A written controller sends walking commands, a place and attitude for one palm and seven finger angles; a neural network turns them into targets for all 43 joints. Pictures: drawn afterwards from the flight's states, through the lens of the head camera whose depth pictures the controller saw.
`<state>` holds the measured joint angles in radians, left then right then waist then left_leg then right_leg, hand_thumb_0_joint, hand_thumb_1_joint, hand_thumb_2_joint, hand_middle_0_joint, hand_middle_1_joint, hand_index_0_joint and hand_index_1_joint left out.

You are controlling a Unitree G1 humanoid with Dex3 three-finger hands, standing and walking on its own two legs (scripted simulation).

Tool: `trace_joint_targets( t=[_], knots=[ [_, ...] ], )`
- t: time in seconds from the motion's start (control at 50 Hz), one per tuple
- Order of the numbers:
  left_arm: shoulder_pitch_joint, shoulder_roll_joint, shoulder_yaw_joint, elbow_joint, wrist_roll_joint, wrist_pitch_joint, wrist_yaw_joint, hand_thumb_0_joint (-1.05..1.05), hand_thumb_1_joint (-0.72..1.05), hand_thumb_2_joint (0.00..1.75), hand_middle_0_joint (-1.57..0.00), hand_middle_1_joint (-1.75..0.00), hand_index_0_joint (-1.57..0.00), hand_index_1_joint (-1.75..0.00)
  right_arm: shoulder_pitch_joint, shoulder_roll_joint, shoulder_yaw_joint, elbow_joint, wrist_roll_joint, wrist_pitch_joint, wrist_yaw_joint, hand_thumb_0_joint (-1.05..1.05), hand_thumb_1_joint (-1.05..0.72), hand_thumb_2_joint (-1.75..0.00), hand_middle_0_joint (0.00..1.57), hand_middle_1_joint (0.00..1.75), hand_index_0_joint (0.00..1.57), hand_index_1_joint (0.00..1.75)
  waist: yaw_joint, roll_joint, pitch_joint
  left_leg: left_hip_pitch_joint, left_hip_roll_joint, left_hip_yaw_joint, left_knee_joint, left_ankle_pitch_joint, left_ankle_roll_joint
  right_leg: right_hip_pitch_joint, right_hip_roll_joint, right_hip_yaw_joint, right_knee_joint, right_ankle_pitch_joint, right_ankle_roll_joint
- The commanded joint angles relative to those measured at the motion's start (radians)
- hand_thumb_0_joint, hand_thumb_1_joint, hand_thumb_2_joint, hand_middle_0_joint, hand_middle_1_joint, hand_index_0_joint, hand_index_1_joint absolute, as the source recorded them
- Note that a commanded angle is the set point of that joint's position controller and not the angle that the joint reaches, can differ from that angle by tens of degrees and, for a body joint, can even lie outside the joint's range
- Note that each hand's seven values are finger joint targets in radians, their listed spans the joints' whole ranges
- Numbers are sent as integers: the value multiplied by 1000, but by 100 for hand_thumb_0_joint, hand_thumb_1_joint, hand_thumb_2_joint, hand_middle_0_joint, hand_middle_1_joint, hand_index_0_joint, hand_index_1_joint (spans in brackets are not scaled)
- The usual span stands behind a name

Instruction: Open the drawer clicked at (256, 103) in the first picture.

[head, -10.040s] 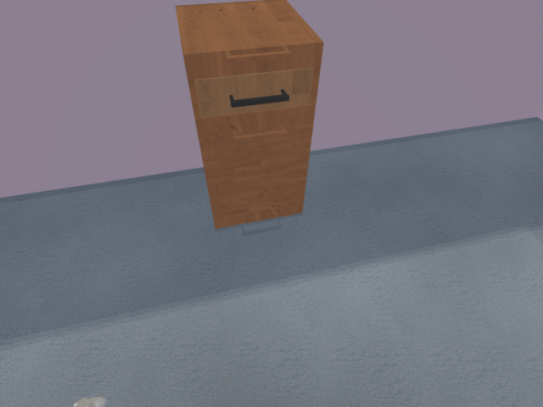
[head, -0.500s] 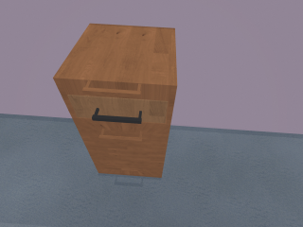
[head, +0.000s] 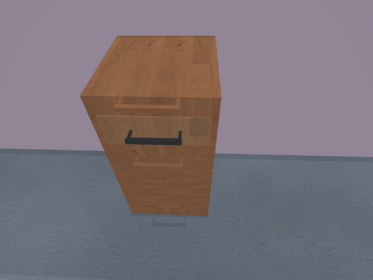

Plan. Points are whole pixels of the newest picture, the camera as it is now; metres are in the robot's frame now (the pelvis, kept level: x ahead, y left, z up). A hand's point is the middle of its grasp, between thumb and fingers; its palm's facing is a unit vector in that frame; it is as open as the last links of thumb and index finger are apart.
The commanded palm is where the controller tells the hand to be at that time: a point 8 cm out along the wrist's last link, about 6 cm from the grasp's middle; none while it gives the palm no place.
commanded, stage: come to a stop and stand still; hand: left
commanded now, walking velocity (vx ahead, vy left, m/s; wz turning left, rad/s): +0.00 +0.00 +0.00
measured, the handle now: (154, 137) +0.58 +0.15 -0.09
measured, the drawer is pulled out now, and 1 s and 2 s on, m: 0.00 0.00 0.00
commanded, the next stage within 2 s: look again from close up in 0.12 s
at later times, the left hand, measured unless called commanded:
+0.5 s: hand out of the picture +0.03 +0.14 -0.17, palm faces +0.00 -0.98 -0.18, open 7.4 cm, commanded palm none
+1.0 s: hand (119, 240) +0.22 +0.17 -0.05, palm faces -0.10 -0.59 -0.80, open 7.6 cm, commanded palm +0.17 +0.19 -0.04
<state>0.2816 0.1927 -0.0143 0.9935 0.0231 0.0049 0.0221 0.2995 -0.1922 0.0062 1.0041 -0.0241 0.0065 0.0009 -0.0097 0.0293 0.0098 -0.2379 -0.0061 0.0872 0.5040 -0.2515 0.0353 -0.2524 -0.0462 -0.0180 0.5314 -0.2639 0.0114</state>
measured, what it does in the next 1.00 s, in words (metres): shifts its weight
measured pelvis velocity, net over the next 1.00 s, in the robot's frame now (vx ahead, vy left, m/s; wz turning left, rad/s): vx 0.04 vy -0.04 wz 0.00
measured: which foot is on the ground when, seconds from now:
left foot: down 0.00-1.00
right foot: down 0.00-1.00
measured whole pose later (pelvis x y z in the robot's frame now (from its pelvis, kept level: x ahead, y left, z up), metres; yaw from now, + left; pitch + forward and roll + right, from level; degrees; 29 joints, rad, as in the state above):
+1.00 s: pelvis +0.04 -0.04 -0.01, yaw +0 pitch +6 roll +2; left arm 0.39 0.27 -0.08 0.15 0.53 0.05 0.27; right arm 0.24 -0.26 -0.05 0.79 -0.02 -0.20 -0.06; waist 0.00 0.06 -0.08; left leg -0.36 0.02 0.07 0.60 -0.33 -0.02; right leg -0.40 -0.03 -0.03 0.68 -0.38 -0.03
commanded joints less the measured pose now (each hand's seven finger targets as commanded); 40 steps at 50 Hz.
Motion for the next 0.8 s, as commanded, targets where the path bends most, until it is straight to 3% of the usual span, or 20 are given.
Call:
trace_joint_targets(
  t=[0.0,0.08,0.22,0.32,0.44,0.56,0.64,0.76,0.78],
  knots=[
    [45,94,19,-23,-7,-16,3,0,90,90,-20,-30,-20,-30,19,-114,-17,-36,4,-24,-11,0,-90,-90,20,30,20,30,12,-21,79,-99,112,-164,-208,-220,24,-13,-28,66,-106,-115,-48],
    [54,81,16,6,-9,-24,4,0,90,90,-20,-30,-20,-30,39,-93,-11,-3,9,-31,-15,0,-90,-90,20,30,20,30,7,-61,52,-43,104,-136,-168,-100,20,-8,-42,81,-120,-52,-48],
    [73,66,14,62,-12,-31,9,0,90,90,-20,-30,-20,-30,52,-69,-4,54,15,-38,-23,0,-90,-90,20,30,20,30,7,-46,33,16,105,-103,-123,59,11,15,-51,81,-114,77,-48],
    [82,53,17,85,-12,-32,11,0,90,90,-20,-30,-20,-30,54,-55,-3,79,15,-40,-29,0,-90,-90,20,30,20,30,9,-26,27,37,111,-93,-115,108,7,30,-50,75,-106,135,-50],
    [84,47,19,97,-9,-32,14,0,90,90,-20,-30,-20,-30,46,-42,-4,93,15,-35,-33,0,-90,-90,20,30,20,30,9,-46,60,40,111,-86,-105,119,2,25,-49,75,-112,171,-52],
    [83,48,24,96,-10,-36,15,0,90,90,-20,-30,-20,-30,45,-39,-5,104,13,-37,-36,0,-90,-90,20,30,20,30,10,-42,22,71,114,-77,-89,195,-3,62,-56,68,-104,280,-54],
    [73,51,24,96,-10,-34,15,0,90,90,-20,-30,-20,-30,39,-38,-4,108,13,-34,-38,0,-90,-90,20,30,20,30,9,-44,49,67,114,-80,-99,184,-7,57,-50,70,-110,271,-55],
    [78,54,26,93,-11,-37,16,0,90,90,-20,-30,-20,-30,38,-42,-4,110,12,-34,-40,0,-90,-90,20,30,20,30,11,-45,26,89,116,-70,-90,227,-12,83,-56,68,-110,354,-57],
    [165,96,42,130,-2,-54,61,0,90,90,-20,-30,-20,-30,-77,-81,-26,32,24,-36,-32,0,-90,-90,20,30,20,30,52,-136,74,-43,114,-24,168,210,-47,83,-136,154,-134,876,6]
  ],
)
